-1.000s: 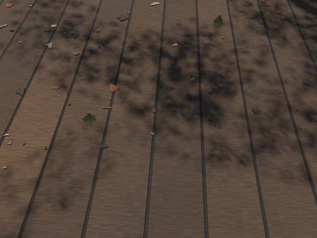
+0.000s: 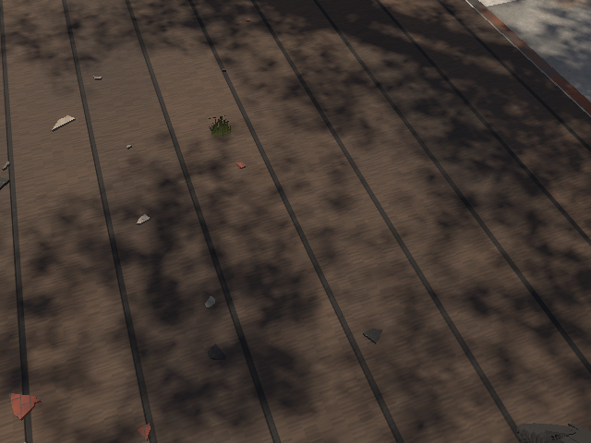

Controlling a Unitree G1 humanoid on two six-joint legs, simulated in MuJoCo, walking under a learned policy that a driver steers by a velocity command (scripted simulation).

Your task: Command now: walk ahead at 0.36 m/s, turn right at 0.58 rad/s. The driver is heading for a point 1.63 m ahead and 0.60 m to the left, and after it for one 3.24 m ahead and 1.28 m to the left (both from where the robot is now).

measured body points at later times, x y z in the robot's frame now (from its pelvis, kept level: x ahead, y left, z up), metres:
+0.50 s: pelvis +0.12 -0.01 +0.01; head +0.15 -0.02 +0.46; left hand +0.27 +0.26 -0.07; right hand +0.24 -0.29 -0.11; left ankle +0.09 +0.11 -0.66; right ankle +0.17 -0.13 -0.73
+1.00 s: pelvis +0.24 +0.07 +0.02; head +0.26 +0.11 +0.47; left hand +0.35 +0.38 -0.07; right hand +0.35 -0.19 -0.09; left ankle +0.12 +0.12 -0.73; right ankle +0.46 -0.03 -0.67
